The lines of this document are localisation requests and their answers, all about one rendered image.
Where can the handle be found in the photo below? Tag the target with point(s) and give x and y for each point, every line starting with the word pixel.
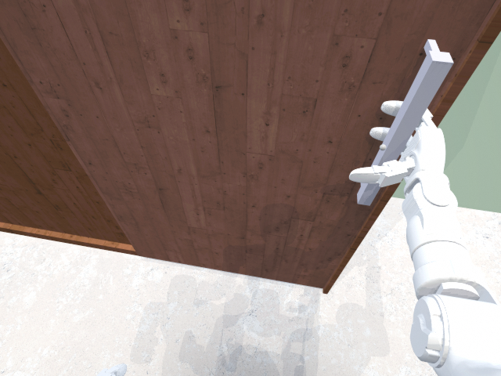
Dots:
pixel 429 78

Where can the right robot hand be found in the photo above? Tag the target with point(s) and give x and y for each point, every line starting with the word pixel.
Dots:
pixel 426 150

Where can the right robot upper arm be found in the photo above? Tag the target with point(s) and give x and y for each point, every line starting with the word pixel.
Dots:
pixel 457 336

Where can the robot right forearm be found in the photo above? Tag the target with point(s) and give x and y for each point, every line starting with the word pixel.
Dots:
pixel 439 253

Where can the wardrobe door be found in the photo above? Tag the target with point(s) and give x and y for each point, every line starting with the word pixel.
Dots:
pixel 222 133
pixel 42 183

